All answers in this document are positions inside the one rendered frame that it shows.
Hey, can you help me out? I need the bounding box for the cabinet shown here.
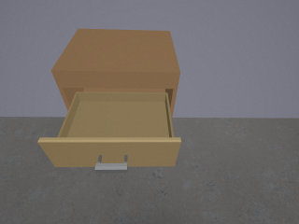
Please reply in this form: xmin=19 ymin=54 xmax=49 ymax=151
xmin=50 ymin=28 xmax=180 ymax=119

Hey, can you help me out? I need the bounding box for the drawer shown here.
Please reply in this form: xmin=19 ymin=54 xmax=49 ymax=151
xmin=37 ymin=91 xmax=181 ymax=167

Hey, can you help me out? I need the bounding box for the handle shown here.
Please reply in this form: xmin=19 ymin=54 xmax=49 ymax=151
xmin=94 ymin=155 xmax=128 ymax=174

